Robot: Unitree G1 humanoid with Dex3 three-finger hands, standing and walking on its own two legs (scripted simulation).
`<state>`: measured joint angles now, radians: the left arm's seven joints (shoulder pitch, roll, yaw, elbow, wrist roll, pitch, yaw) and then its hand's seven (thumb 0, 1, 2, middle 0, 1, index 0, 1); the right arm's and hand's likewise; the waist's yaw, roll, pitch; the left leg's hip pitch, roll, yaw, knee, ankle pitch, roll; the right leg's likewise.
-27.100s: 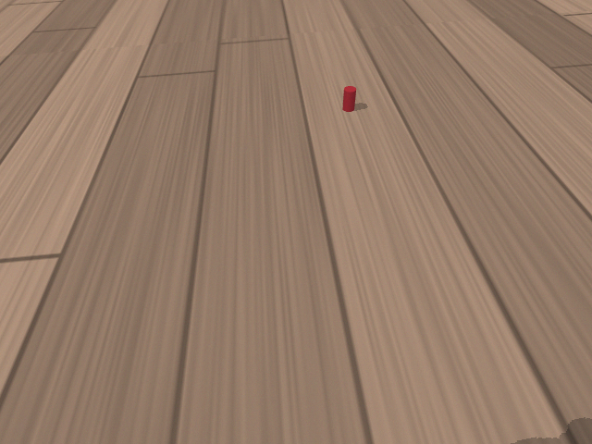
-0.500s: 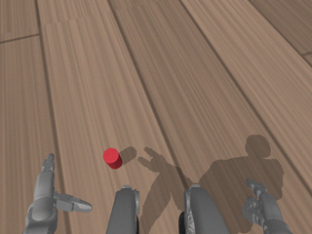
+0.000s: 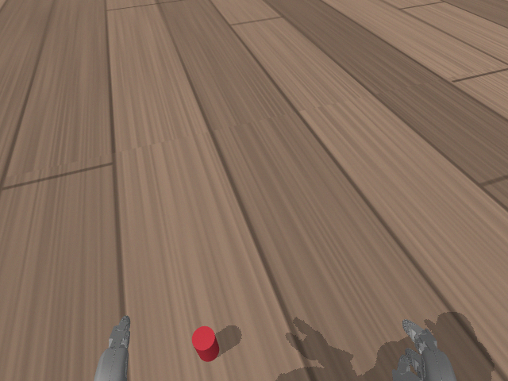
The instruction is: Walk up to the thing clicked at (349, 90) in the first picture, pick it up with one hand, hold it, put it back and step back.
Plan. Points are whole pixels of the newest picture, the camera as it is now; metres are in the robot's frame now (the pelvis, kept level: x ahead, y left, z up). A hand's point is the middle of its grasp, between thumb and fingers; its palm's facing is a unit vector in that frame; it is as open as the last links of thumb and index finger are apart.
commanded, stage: home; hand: left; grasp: from the side
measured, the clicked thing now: (206, 344) +0.39 +0.21 -0.65
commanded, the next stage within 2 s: stand in 1.60 s
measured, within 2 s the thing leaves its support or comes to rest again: neither
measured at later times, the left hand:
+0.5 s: hand out of the picture +0.15 +0.17 -0.05, palm faces +0.11 -0.95 -0.28, open 17.6 cm
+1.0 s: hand out of the picture +0.15 +0.17 -0.05, palm faces +0.11 -0.95 -0.28, open 17.4 cm
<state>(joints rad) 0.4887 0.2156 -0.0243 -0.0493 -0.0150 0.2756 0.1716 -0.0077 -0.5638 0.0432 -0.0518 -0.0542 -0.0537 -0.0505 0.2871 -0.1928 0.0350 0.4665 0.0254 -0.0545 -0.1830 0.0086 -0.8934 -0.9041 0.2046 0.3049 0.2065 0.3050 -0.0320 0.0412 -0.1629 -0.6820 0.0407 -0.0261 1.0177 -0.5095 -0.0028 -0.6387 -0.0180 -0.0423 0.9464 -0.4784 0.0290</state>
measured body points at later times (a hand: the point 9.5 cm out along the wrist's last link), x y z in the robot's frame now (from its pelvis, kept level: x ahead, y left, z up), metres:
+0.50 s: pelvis -0.01 -0.01 +0.01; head +0.01 -0.01 +0.46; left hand +0.15 +0.22 -0.03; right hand +0.15 -0.25 -0.06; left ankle +0.00 +0.11 -0.68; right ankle +0.00 -0.14 -0.68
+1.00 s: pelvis -0.02 -0.01 +0.01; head +0.00 -0.01 +0.46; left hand +0.14 +0.22 -0.03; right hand +0.14 -0.25 -0.06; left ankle +0.00 +0.11 -0.68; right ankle +0.00 -0.14 -0.68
